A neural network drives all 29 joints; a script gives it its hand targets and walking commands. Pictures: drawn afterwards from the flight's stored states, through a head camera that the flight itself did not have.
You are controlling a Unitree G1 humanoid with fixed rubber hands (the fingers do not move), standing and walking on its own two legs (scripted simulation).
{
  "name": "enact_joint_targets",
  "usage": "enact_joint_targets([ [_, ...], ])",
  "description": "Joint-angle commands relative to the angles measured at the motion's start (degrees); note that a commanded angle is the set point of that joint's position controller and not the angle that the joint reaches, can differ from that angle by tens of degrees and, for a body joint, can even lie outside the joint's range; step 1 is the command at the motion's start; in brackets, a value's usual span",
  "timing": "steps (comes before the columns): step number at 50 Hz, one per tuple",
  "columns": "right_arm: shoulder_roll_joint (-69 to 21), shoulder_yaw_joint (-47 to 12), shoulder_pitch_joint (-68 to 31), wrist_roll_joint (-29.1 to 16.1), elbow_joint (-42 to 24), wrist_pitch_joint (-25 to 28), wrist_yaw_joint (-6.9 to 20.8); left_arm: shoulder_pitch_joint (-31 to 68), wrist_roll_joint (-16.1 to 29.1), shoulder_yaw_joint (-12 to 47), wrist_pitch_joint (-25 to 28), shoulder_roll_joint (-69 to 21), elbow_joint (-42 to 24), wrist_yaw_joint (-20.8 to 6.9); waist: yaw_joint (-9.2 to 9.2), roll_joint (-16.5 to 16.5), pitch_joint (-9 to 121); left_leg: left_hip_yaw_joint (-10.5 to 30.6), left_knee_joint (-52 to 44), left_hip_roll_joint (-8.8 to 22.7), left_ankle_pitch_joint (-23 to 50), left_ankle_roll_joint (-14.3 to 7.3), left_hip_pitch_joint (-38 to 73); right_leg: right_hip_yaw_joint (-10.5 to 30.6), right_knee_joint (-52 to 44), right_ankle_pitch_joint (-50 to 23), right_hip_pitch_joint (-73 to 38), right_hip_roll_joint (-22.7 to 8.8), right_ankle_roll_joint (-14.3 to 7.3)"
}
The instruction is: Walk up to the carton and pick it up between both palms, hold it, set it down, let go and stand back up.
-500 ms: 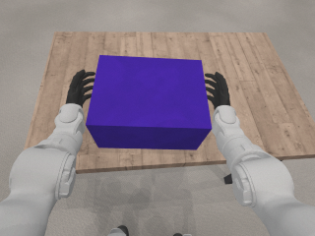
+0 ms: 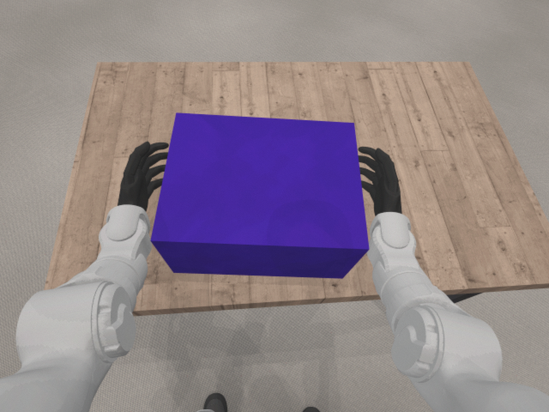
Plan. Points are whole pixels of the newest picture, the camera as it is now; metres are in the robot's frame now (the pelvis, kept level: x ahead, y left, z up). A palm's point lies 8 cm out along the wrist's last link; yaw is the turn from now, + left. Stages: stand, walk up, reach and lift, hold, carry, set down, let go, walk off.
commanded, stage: reach and lift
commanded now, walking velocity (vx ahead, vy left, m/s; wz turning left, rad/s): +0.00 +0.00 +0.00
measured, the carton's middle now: (262, 198) +0.44 +0.01 -0.04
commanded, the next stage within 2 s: none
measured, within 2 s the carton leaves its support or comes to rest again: leaves its support in 0.98 s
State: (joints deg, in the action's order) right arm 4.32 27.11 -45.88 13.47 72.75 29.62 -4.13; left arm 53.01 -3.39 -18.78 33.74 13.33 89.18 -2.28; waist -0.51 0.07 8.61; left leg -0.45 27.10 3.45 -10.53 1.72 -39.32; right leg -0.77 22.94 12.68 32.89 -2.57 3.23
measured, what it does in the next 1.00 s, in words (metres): stands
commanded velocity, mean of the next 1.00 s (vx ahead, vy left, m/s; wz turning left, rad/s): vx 0.00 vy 0.00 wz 0.00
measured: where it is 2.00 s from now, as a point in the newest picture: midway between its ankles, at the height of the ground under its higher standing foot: outside the picture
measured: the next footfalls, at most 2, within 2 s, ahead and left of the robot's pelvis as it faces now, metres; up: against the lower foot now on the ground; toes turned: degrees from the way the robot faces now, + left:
none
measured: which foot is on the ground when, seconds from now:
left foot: down 0.00-1.00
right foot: down 0.00-1.00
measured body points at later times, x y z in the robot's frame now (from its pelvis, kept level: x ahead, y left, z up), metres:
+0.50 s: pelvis +0.00 +0.00 +0.01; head +0.11 +0.01 +0.44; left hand +0.42 +0.20 +0.00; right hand +0.41 -0.17 +0.01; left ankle +0.00 +0.13 -0.73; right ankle -0.05 -0.16 -0.73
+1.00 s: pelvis -0.01 +0.00 +0.00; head +0.08 +0.00 +0.44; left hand +0.40 +0.21 +0.01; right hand +0.40 -0.17 +0.01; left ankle +0.00 +0.13 -0.73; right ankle -0.05 -0.16 -0.73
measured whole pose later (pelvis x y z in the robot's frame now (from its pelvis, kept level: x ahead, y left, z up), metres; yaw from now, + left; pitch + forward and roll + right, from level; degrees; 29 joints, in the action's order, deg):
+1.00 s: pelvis -0.01 +0.00 +0.00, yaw +1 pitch +23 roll -2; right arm 7.2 11.0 -41.3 3.0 73.3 30.2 -7.7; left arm 47.2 7.8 -4.4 31.6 11.6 84.5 0.2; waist 1.1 2.4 12.8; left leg 0.6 24.3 3.5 -7.7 1.7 -39.5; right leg -2.3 17.8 9.1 31.5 -2.3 3.0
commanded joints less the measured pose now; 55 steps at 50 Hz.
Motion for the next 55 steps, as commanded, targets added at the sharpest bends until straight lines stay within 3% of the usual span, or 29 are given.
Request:
enact_joint_targets([
  [1, -30.4, -13.5, -23.9, 8.1, 1.2, 1.5, 8.5, 25.5, -6.8, 8.3, 1.6, -26.6, -5.3, -7.2, 0.42, 1.4, 29.3, -5.0, 1.2, -2.6, 26.1, 1.3, 22.0, -4.6, 2.0, -28.9, -14.5, 2.6, -1.7],
  [2, -30.5, -13.4, -23.4, 8.5, 1.0, 2.3, 8.5, 25.3, -8.7, 6.6, 1.7, -26.4, -5.3, -7.2, 1.09, 1.4, 28.9, -5.5, 1.0, -2.8, 26.9, 1.4, 22.4, -4.6, 1.8, -29.4, -15.6, 2.7, -1.6],
  [5, -30.9, -15.4, -24.6, 8.4, 0.0, 3.9, 8.0, 24.7, -8.2, 7.7, 2.6, -27.1, -5.6, -6.9, 1.57, 0.4, 32.3, -5.7, 0.6, -2.8, 28.2, 1.1, 22.2, -4.2, 1.5, -33.0, -17.3, 2.6, -1.7],
  [6, -30.5, -15.2, -24.5, 8.7, 0.0, 4.7, 8.0, 25.7, -7.7, 9.2, 3.1, -28.2, -6.5, -7.0, 0.60, 1.6, 32.6, -5.2, 0.9, -2.8, 30.1, 1.6, 23.9, -4.9, 1.7, -33.3, -16.8, 2.8, -1.9],
  [7, -32.2, -16.6, -23.8, 8.2, -0.5, 5.1, 7.9, 24.5, -8.3, 7.4, 3.3, -27.6, -6.2, -7.0, 2.42, 0.5, 33.0, -5.9, 1.2, -2.9, 30.6, 1.3, 23.1, -4.0, 1.7, -35.4, -18.0, 2.4, -1.3],
  [10, -31.3, -16.9, -23.9, 8.3, 0.8, 7.2, 7.5, 26.1, -8.3, 10.2, 4.3, -29.2, -9.5, -6.7, 0.94, 2.6, 35.3, -5.5, 1.1, -3.0, 33.8, 2.3, 25.3, -4.5, 1.2, -37.1, -17.6, 2.9, -1.6],
  [11, -31.8, -18.5, -24.7, 7.9, -0.8, 8.3, 7.5, 25.6, -7.9, 9.9, 4.9, -29.4, -10.1, -6.5, 2.55, 1.8, 35.8, -5.2, 1.2, -2.1, 36.6, 2.5, 26.2, -4.7, 1.2, -37.7, -17.7, 2.9, -1.8],
  [12, -31.0, -16.3, -25.2, 9.1, -0.2, 8.6, 7.4, 26.5, -8.0, 10.1, 5.1, -29.2, -9.3, -6.5, 1.06, 2.6, 36.1, -5.1, 1.2, -2.5, 34.7, 2.4, 25.4, -4.6, 0.4, -36.9, -16.9, 2.8, -1.8],
  [14, -30.9, -16.9, -25.2, 9.1, -0.3, 9.2, 7.4, 26.2, -9.0, 8.9, 5.6, -29.3, -9.7, -6.8, 1.92, 0.1, 34.8, -5.5, 0.0, -2.8, 33.5, 2.1, 24.5, -4.7, -0.2, -35.0, -17.8, 2.9, -2.1],
  [17, -30.8, -17.8, -24.9, 9.3, -0.2, 10.6, 7.3, 27.3, -9.3, 10.4, 6.3, -29.4, -11.7, -6.6, 2.19, 2.6, 37.0, -5.1, -0.4, -2.6, 34.2, 2.4, 25.9, -4.7, -0.8, -32.9, -16.4, 3.4, -2.3],
  [18, -30.5, -17.7, -22.0, 9.3, 1.8, 10.7, 7.3, 24.6, -9.3, 10.4, 6.6, -30.2, -9.5, -6.6, 2.38, 2.6, 35.4, -4.6, -0.1, -2.6, 36.1, 2.5, 27.3, -4.9, -1.5, -34.3, -16.1, 3.4, -2.2],
  [21, -29.9, -18.3, -22.3, 9.2, 3.9, 10.2, 7.0, 24.7, -10.0, 9.0, 6.1, -29.2, -8.6, -7.0, 3.57, 2.0, 34.3, -5.5, -1.4, -3.1, 31.4, 1.7, 25.7, -3.9, -2.7, -30.9, -16.8, 3.1, -2.3],
  [23, -29.1, -16.9, -23.0, 9.2, 2.5, 9.7, 6.7, 26.3, -9.3, 10.5, 5.8, -29.3, -9.5, -7.3, 1.99, 2.0, 33.1, -5.5, -2.2, -3.5, 26.9, 1.4, 25.2, -4.3, -2.9, -27.2, -16.1, 3.3, -2.7],
  [24, -29.9, -17.9, -23.9, 9.2, 2.0, 10.2, 6.9, 27.3, -9.5, 9.5, 6.2, -28.9, -9.5, -7.1, 3.48, 1.5, 33.4, -5.6, -2.2, -3.3, 27.7, 1.3, 24.9, -4.1, -2.7, -27.6, -16.1, 3.4, -2.7],
  [27, -29.7, -17.8, -25.4, 9.6, 1.7, 10.2, 6.8, 29.5, -8.4, 10.9, 6.2, -29.3, -10.7, -6.9, 2.03, 1.7, 34.9, -5.4, -2.0, -3.1, 27.9, 1.7, 25.7, -4.9, -3.2, -25.8, -14.7, 4.0, -3.1],
  [32, -30.4, -19.6, -26.5, 8.4, 0.9, 8.9, 6.8, 30.4, -5.9, 13.6, 5.1, -30.2, -12.1, -6.4, 2.34, 3.3, 35.6, -5.2, -1.1, -3.3, 28.4, 2.2, 25.8, -4.8, -2.7, -26.7, -14.9, 4.0, -3.1],
  [33, -30.9, -20.8, -25.4, 7.4, 1.1, 8.6, 6.8, 30.6, -4.8, 15.4, 5.0, -31.1, -13.2, -6.6, 2.05, 4.2, 38.2, -5.1, -0.4, -3.1, 30.7, 2.1, 27.0, -4.6, -2.3, -28.6, -14.8, 4.0, -3.3],
  [34, -30.8, -21.9, -24.2, 6.7, 1.1, 8.2, 6.6, 28.7, -3.4, 16.2, 4.5, -32.6, -14.5, -6.4, 2.08, 2.9, 37.1, -4.5, -0.5, -2.8, 31.4, 2.3, 29.0, -4.8, -2.6, -27.3, -14.3, 4.5, -3.3],
  [37, -32.7, -23.9, -27.3, 5.7, -1.3, 7.6, 6.5, 29.7, -2.9, 15.5, 4.6, -31.9, -12.9, -6.5, 2.58, 1.1, 38.2, -5.0, -0.5, -4.1, 28.2, 1.4, 23.5, -3.5, -1.4, -30.3, -17.6, 4.3, -2.9],
  [39, -33.2, -25.5, -28.1, 3.9, -2.9, 6.8, 6.5, 28.8, -1.4, 17.6, 4.0, -33.1, -13.4, -6.8, 3.00, 2.6, 37.6, -4.6, 0.0, -3.9, 29.5, 1.7, 24.8, -3.5, -1.3, -29.3, -18.1, 4.3, -2.7],
  [42, -33.9, -25.4, -30.9, 2.6, -3.2, 6.5, 6.4, 35.1, 0.8, 20.6, 4.6, -34.6, -15.6, -6.9, 0.55, 3.6, 41.1, -3.9, 0.8, -3.7, 29.8, 2.0, 26.1, -4.1, -1.0, -28.5, -15.9, 4.7, -2.9],
  [44, -34.3, -29.4, -27.7, 1.0, -4.6, 4.9, 6.6, 29.7, 1.9, 21.7, 3.5, -35.6, -15.8, -6.1, 1.64, 4.0, 40.8, -2.8, 1.2, -3.9, 30.8, 2.3, 26.6, -3.3, -1.2, -29.6, -16.2, 5.1, -3.2],
  [45, -34.9, -29.9, -30.3, 0.7, -5.7, 5.2, 6.5, 32.5, 2.8, 22.5, 4.0, -35.9, -16.8, -6.2, 1.22, 2.7, 41.5, -3.2, 1.8, -3.8, 30.4, 2.2, 25.7, -3.7, -0.6, -28.6, -15.9, 5.3, -3.0],
  [46, -34.5, -31.6, -24.3, -0.7, -4.1, 3.8, 6.5, 30.0, 3.5, 24.8, 3.3, -37.4, -18.5, -5.8, -0.15, 4.9, 41.1, -2.8, 1.5, -4.3, 33.2, 3.0, 28.5, -3.5, -1.3, -30.9, -16.6, 5.2, -3.1],
  [49, -37.1, -35.4, -31.0, -4.9, -11.2, 2.9, 6.3, 30.4, 5.6, 25.8, 3.0, -38.6, -19.9, -6.3, 1.65, 2.8, 41.2, -1.8, 2.4, -4.3, 31.4, 2.3, 26.7, -2.7, -0.4, -29.5, -17.6, 5.5, -2.9],
  [50, -37.2, -37.0, -31.0, -5.6, -13.6, 2.1, 6.5, 30.9, 6.0, 26.9, 2.4, -39.8, -20.9, -6.1, 0.47, 2.1, 43.2, -2.0, 2.0, -4.5, 29.9, 2.0, 26.4, -2.5, -0.5, -28.8, -17.4, 5.7, -2.8],
  [51, -37.3, -37.8, -31.1, -6.1, -15.0, 1.4, 6.7, 30.2, 6.9, 27.8, 2.3, -39.4, -23.4, -5.7, 1.02, 2.4, 41.5, -0.4, 1.9, -4.2, 30.8, 2.3, 27.5, -2.5, -0.4, -27.6, -16.6, 6.1, -3.0],
  [54, -38.2, -40.1, -32.9, -9.0, -18.7, -1.5, 6.5, 34.4, 8.5, 30.5, 0.9, -40.3, -27.7, -5.4, -0.07, 2.7, 40.5, -0.5, 1.3, -5.1, 28.3, 2.1, 27.8, -2.4, -0.9, -25.5, -17.0, 6.2, -2.9],
  [55, -38.3, -42.0, -29.2, -10.7, -20.1, -2.8, 6.6, 27.9, 8.8, 31.3, -0.3, -41.7, -28.4, -4.8, 0.63, 2.2, 39.9, 0.2, 0.8, -5.1, 29.6, 2.0, 29.5, -1.7, -1.2, -26.4, -18.1, 6.5, -2.7],
])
